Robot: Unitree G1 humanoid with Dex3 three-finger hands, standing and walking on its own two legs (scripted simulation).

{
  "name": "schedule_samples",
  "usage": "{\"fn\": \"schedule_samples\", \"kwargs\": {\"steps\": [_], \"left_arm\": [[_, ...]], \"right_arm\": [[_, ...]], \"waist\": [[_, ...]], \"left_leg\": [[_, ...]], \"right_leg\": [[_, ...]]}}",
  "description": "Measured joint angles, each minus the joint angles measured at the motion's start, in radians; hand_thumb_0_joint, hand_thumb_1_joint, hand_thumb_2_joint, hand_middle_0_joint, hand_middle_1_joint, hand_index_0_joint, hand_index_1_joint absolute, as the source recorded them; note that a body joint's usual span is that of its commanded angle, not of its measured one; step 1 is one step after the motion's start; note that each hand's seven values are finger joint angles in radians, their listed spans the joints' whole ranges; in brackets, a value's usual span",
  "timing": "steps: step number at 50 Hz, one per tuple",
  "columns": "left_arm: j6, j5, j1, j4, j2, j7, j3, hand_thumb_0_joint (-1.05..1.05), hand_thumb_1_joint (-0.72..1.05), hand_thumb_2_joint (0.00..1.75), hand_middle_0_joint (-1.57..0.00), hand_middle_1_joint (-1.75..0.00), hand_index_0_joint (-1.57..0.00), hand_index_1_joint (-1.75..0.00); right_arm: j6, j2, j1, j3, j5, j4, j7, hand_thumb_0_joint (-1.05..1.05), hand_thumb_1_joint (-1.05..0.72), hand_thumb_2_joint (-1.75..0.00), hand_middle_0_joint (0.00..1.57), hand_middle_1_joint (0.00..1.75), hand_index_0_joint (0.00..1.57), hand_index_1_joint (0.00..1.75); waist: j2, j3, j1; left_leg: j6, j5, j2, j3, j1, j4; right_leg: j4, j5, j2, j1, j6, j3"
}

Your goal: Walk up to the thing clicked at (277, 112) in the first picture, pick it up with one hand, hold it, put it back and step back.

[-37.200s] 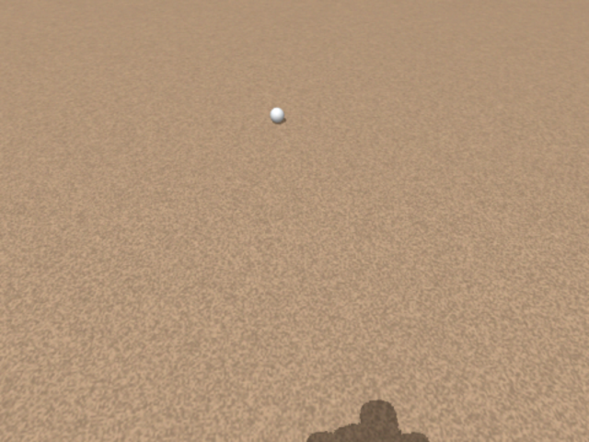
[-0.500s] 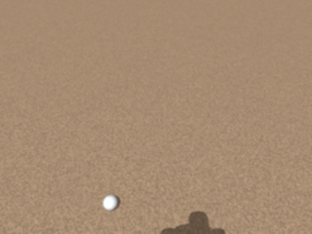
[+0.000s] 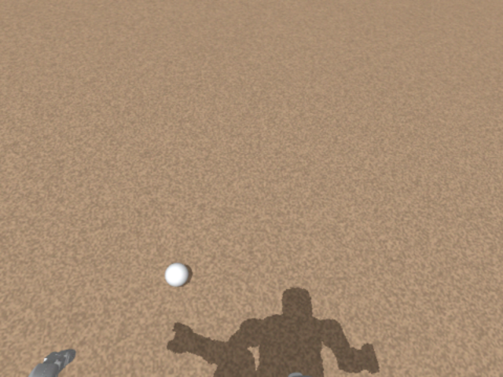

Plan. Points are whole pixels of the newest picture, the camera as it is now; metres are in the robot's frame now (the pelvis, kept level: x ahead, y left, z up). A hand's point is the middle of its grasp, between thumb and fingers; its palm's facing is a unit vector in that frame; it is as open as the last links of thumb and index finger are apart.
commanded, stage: step back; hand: left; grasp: from above
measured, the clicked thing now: (176, 274) +0.54 +0.24 -0.71
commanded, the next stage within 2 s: none
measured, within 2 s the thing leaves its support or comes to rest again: neither
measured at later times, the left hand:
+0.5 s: hand out of the picture +0.00 +0.25 -0.14, palm faces -0.10 -0.91 -0.40, open 7.4 cm
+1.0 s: hand out of the picture -0.12 +0.27 -0.14, palm faces +0.00 -0.93 -0.37, open 7.4 cm
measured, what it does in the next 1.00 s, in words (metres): walks backwards: right foot, then left foot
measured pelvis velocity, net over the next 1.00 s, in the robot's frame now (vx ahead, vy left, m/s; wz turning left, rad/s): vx -0.25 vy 0.00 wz -0.03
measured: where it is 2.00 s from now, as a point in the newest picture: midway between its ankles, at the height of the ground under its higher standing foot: outside the picture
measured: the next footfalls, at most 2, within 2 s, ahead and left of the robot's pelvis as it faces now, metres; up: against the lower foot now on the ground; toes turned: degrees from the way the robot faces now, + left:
right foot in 0.40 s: -0.08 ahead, -0.13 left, +0.00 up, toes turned -3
left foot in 0.78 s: -0.16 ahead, +0.11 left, +0.00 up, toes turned -2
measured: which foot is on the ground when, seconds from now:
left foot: down 0.00-0.44, up 0.46-0.76, down 0.78-1.00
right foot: up 0.00-0.38, down 0.40-0.80, up 0.82-1.00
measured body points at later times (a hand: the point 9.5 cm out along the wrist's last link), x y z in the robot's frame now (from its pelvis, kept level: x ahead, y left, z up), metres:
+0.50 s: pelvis -0.11 -0.01 +0.00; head -0.06 -0.03 +0.45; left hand +0.01 +0.29 -0.11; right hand -0.03 -0.33 -0.12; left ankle -0.04 +0.10 -0.69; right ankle -0.12 -0.12 -0.72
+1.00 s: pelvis -0.25 +0.00 +0.01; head -0.19 +0.02 +0.45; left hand -0.12 +0.32 -0.11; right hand -0.15 -0.31 -0.09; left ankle -0.20 +0.11 -0.72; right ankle -0.28 -0.14 -0.64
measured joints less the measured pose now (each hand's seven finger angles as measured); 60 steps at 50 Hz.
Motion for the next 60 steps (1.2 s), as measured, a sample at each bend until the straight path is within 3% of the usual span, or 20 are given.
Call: {"fn": "schedule_samples", "kwargs": {"steps": [3,7,13,18,20,22,25,27,30,36,38,40,43,45,48,53,57,58,59,60], "left_arm": [[0.007,-0.003,-0.015,-0.018,0.009,0.016,0.003,0.01,0.91,0.9,-0.2,-0.3,-0.2,-0.3],[0.006,-0.006,0.012,-0.035,0.003,0.011,-0.001,0.01,0.91,0.9,-0.2,-0.3,-0.2,-0.3],[0.012,0.0,0.074,-0.047,-0.012,0.0,0.002,0.01,0.91,0.9,-0.2,-0.3,-0.2,-0.3],[0.006,0.004,0.102,-0.051,-0.019,-0.012,0.009,0.01,0.91,0.9,-0.2,-0.3,-0.2,-0.3],[-0.002,0.008,0.118,-0.052,-0.021,-0.019,0.012,0.01,0.91,0.9,-0.2,-0.3,-0.2,-0.3],[-0.009,0.017,0.129,-0.048,-0.043,-0.022,0.014,0.01,0.91,0.9,-0.2,-0.3,-0.2,-0.3],[-0.008,0.021,0.157,-0.066,-0.05,-0.03,0.008,0.01,0.91,0.9,-0.2,-0.3,-0.2,-0.3],[-0.006,0.021,0.16,-0.071,-0.06,-0.024,0.006,0.01,0.91,0.9,-0.2,-0.3,-0.21,-0.3],[-0.006,0.024,0.149,-0.095,-0.064,-0.017,0.005,0.01,0.9,0.9,-0.2,-0.3,-0.21,-0.3],[-0.016,0.023,0.098,-0.169,-0.05,-0.004,0.0,0.01,0.9,0.9,-0.21,-0.3,-0.21,-0.3],[-0.012,0.016,0.082,-0.183,-0.04,-0.007,-0.005,0.01,0.9,0.9,-0.2,-0.3,-0.21,-0.3],[-0.003,0.009,0.067,-0.183,-0.024,-0.01,-0.004,0.01,0.9,0.9,-0.2,-0.3,-0.21,-0.3],[0.016,0.006,0.069,-0.152,-0.023,-0.006,0.003,0.01,0.91,0.9,-0.2,-0.3,-0.2,-0.3],[0.021,-0.001,0.079,-0.138,-0.017,-0.003,0.008,0.01,0.91,0.9,-0.2,-0.3,-0.2,-0.3],[0.014,-0.004,0.102,-0.13,-0.012,-0.004,0.017,0.01,0.91,0.9,-0.2,-0.3,-0.2,-0.3],[0.01,0.002,0.14,-0.116,-0.002,-0.01,0.024,0.01,0.91,0.9,-0.2,-0.3,-0.2,-0.3],[-0.003,0.007,0.163,-0.092,-0.002,-0.017,0.021,0.01,0.91,0.9,-0.2,-0.3,-0.2,-0.3],[-0.009,0.012,0.163,-0.08,-0.013,-0.017,0.022,0.01,0.91,0.9,-0.2,-0.3,-0.2,-0.3],[-0.012,0.019,0.166,-0.071,-0.028,-0.019,0.019,0.01,0.91,0.9,-0.2,-0.3,-0.2,-0.3],[-0.011,0.023,0.176,-0.07,-0.034,-0.025,0.014,0.01,0.91,0.9,-0.2,-0.3,-0.2,-0.3]], "right_arm": [[0.0,0.024,0.009,0.009,-0.005,-0.013,-0.003,0.0,-0.91,-0.9,0.2,0.3,0.2,0.3],[0.0,0.041,0.012,0.014,-0.01,-0.044,-0.02,0.0,-0.9,-0.9,0.2,0.3,0.2,0.3],[-0.011,0.053,-0.001,0.016,-0.005,-0.104,-0.027,0.0,-0.9,-0.9,0.21,0.3,0.2,0.3],[-0.006,0.043,-0.011,0.021,-0.006,-0.129,-0.02,0.0,-0.9,-0.9,0.21,0.3,0.2,0.3],[0.001,0.033,-0.011,0.022,-0.004,-0.129,-0.017,0.0,-0.9,-0.9,0.21,0.3,0.2,0.3],[0.011,0.014,-0.016,0.016,0.005,-0.115,-0.016,0.0,-0.9,-0.9,0.21,0.3,0.2,0.3],[0.026,0.01,-0.002,0.009,0.012,-0.091,-0.022,0.0,-0.9,-0.9,0.2,0.3,0.2,0.3],[0.022,-0.002,0.017,0.007,0.019,-0.088,-0.023,0.0,-0.9,-0.9,0.2,0.3,0.2,0.3],[0.012,-0.017,0.05,0.011,0.02,-0.091,-0.028,0.0,-0.91,-0.9,0.2,0.3,0.2,0.3],[0.014,-0.018,0.079,0.013,0.012,-0.09,-0.032,0.0,-0.91,-0.9,0.2,0.3,0.2,0.3],[0.006,-0.015,0.079,0.011,0.007,-0.093,-0.028,0.0,-0.91,-0.9,0.2,0.3,0.2,0.3],[-0.002,0.003,0.065,0.006,-0.003,-0.089,-0.025,0.0,-0.91,-0.9,0.2,0.3,0.2,0.3],[-0.007,0.018,0.056,0.017,-0.01,-0.1,-0.009,0.0,-0.91,-0.9,0.2,0.3,0.2,0.3],[-0.009,0.03,0.053,0.025,-0.013,-0.106,-0.012,0.0,-0.9,-0.9,0.2,0.3,0.2,0.3],[-0.008,0.036,0.039,0.028,-0.014,-0.118,-0.018,0.0,-0.9,-0.9,0.21,0.3,0.2,0.3],[-0.012,0.031,-0.005,0.026,-0.016,-0.159,-0.022,0.0,-0.9,-0.9,0.21,0.3,0.2,0.3],[-0.001,0.01,-0.031,0.023,-0.01,-0.183,-0.017,0.0,-0.9,-0.9,0.21,0.3,0.2,0.3],[0.005,-0.002,-0.039,0.02,-0.005,-0.181,-0.016,0.0,-0.9,-0.9,0.21,0.3,0.2,0.3],[0.012,-0.012,-0.044,0.014,0.0,-0.175,-0.018,0.0,-0.9,-0.9,0.21,0.3,0.2,0.3],[0.02,-0.013,-0.041,0.008,0.004,-0.166,-0.022,0.0,-0.9,-0.9,0.21,0.3,0.2,0.3]], "waist": [[-0.012,0.024,-0.005],[-0.011,0.031,-0.005],[0.0,0.038,-0.005],[0.016,0.034,0.002],[0.026,0.019,0.007],[0.076,0.016,-0.002],[0.06,-0.008,0.017],[0.059,-0.016,0.021],[0.063,-0.023,0.021],[0.046,-0.001,0.017],[0.037,0.005,0.01],[-0.004,0.023,0.013],[0.0,0.016,0.002],[0.001,0.002,0.0],[0.004,-0.009,0.011],[0.014,0.0,0.026],[0.033,0.001,0.038],[0.06,0.005,0.038],[0.091,0.011,0.028],[0.095,0.005,0.027]], "left_leg": [[0.009,0.031,0.006,0.001,-0.005,-0.021],[0.017,0.079,0.015,0.021,0.0,-0.077],[0.02,0.106,0.031,0.062,-0.02,-0.077],[0.006,0.119,0.049,0.088,-0.067,-0.037],[-0.006,0.122,0.057,0.093,-0.094,-0.012],[-0.021,0.113,0.076,0.054,-0.115,0.014],[-0.044,-0.105,-0.02,-0.036,-0.175,0.232],[-0.048,-0.122,-0.072,-0.085,-0.192,0.371],[-0.058,-0.134,-0.09,-0.109,-0.17,0.451],[-0.062,-0.168,-0.022,-0.057,-0.022,0.203],[-0.051,-0.081,0.002,-0.032,0.042,0.034],[-0.027,0.001,-0.016,-0.007,0.064,-0.03],[-0.012,0.01,0.004,-0.012,0.036,-0.012],[-0.013,0.039,0.02,-0.015,0.027,-0.037],[-0.015,0.08,0.041,-0.009,0.007,-0.065],[-0.024,0.126,0.071,0.014,-0.052,-0.058],[-0.049,0.146,0.094,0.029,-0.122,-0.007],[-0.058,0.148,0.112,0.018,-0.141,0.014],[-0.053,0.127,0.115,-0.015,-0.157,0.035],[-0.05,0.029,0.086,-0.048,-0.179,0.084]], "right_leg": [[0.234,-0.153,0.098,-0.062,-0.024,0.084],[0.394,-0.136,0.133,-0.083,-0.009,0.09],[0.281,-0.13,0.099,-0.001,0.023,0.075],[0.074,-0.091,0.052,0.08,0.008,0.021],[-0.056,-0.018,0.039,0.13,-0.008,-0.007],[-0.09,0.017,0.065,0.14,-0.012,-0.037],[-0.093,0.036,0.039,0.119,-0.026,-0.029],[-0.131,0.069,0.024,0.119,-0.024,-0.03],[-0.165,0.109,0.015,0.102,-0.022,-0.046],[-0.136,0.14,-0.009,0.041,-0.015,-0.093],[-0.095,0.137,-0.019,0.008,-0.006,-0.108],[-0.05,0.134,-0.043,-0.02,-0.001,-0.091],[0.142,-0.089,0.045,-0.07,-0.012,-0.003],[0.311,-0.132,0.104,-0.099,-0.021,0.048],[0.431,-0.132,0.129,-0.094,-0.007,0.063],[0.285,-0.132,0.086,0.011,0.024,0.042],[-0.046,-0.029,0.035,0.14,0.006,-0.009],[-0.086,-0.015,0.049,0.153,0.007,-0.022],[-0.085,-0.004,0.065,0.149,0.004,-0.04],[-0.07,0.001,0.062,0.132,-0.001,-0.045]]}}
